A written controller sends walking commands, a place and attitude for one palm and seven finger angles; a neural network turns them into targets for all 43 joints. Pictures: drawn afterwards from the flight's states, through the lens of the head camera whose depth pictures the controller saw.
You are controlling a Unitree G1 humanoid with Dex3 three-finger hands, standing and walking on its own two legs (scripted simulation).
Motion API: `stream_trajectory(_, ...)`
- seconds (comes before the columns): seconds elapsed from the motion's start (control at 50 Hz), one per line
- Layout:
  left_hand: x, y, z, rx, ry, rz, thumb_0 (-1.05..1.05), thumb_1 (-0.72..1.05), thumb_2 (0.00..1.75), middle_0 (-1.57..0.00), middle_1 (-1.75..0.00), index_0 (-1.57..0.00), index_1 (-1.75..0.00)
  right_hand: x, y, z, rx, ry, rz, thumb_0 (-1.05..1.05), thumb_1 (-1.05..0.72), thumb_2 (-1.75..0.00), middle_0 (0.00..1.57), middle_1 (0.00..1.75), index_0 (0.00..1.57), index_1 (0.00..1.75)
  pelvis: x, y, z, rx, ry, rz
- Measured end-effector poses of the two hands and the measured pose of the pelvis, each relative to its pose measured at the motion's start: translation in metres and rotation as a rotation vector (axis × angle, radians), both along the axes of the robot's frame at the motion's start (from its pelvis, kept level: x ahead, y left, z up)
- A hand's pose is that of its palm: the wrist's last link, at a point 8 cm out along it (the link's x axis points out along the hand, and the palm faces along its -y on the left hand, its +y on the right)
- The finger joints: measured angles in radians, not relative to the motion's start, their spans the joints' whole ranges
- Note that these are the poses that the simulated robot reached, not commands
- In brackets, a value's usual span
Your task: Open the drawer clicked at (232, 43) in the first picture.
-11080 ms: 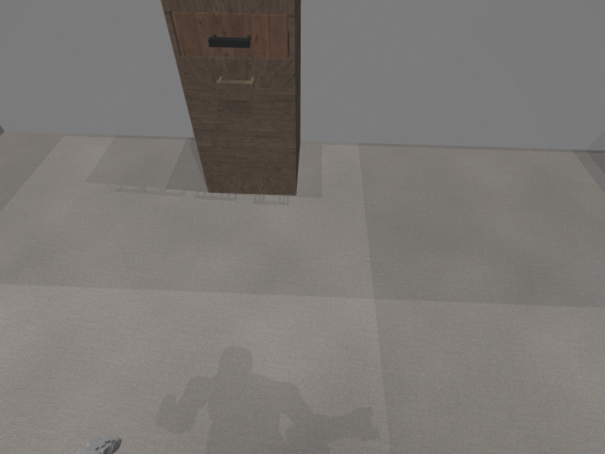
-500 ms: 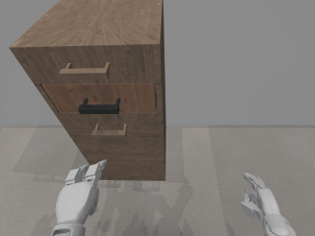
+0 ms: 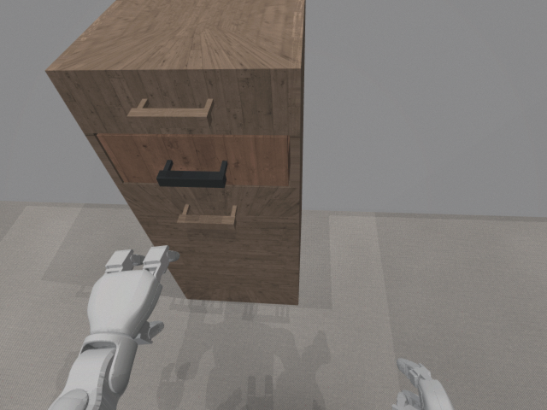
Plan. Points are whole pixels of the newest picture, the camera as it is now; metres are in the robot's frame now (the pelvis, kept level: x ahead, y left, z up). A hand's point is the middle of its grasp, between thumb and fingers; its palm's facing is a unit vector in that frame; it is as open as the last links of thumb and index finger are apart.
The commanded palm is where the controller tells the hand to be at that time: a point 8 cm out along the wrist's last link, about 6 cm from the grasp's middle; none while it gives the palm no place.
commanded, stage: raise the hand with hooked fingers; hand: left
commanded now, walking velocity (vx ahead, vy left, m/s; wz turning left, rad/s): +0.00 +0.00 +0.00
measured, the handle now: (194, 171) +0.55 +0.23 -0.01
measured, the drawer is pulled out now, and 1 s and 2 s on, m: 0.00 0.00 0.00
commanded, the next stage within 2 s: move the hooked fingers above the handle in 1.06 s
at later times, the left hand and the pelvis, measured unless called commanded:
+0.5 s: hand (118, 247) +0.30 +0.26 +0.08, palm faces +0.05 -0.08 -1.00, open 13.6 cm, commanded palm +0.28 +0.26 +0.14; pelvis +0.02 +0.02 +0.02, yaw +1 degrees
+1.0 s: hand (120, 226) +0.33 +0.26 +0.10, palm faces +0.03 -0.08 -1.00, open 13.8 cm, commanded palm +0.30 +0.26 +0.16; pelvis +0.03 +0.02 +0.02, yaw +1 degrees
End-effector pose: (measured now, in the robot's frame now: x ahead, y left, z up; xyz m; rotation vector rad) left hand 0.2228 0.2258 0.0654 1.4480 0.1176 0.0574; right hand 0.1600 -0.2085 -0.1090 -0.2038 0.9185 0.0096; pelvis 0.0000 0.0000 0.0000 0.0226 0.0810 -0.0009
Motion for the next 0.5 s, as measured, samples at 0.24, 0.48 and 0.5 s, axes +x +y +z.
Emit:
stream_trajectory(0.24, 0.024, 0.025, 0.03, 0.021, -0.113, 0.016, 0.0, -0.17, 0.45, -0.3, -0.98, -0.3, -0.98, 0.015, -0.021, 0.014, -0.074, -0.029, -0.065, 0.01, -0.9, -0.9, 0.2, 0.3, 0.19, 0.3, 0.007, 0.017, 0.005, -0.008, -0.012, 0.002)
stream_trajectory(0.48, 0.054, 0.033, 0.067, 0.042, -0.086, 0.005, 0.0, -0.42, 0.34, -0.32, -1.15, -0.31, -1.15, 0.067, 0.027, 0.036, 0.014, -0.125, 0.026, 0.01, -0.9, -0.9, 0.2, 0.3, 0.2, 0.3, 0.017, 0.021, 0.016, -0.013, -0.052, 0.011)
stream_trajectory(0.5, 0.057, 0.035, 0.07, 0.046, -0.083, 0.005, 0.0, -0.43, 0.33, -0.32, -1.16, -0.31, -1.16, 0.069, 0.03, 0.037, 0.018, -0.123, 0.034, 0.01, -0.9, -0.9, 0.2, 0.3, 0.2, 0.3, 0.018, 0.021, 0.016, -0.014, -0.053, 0.013)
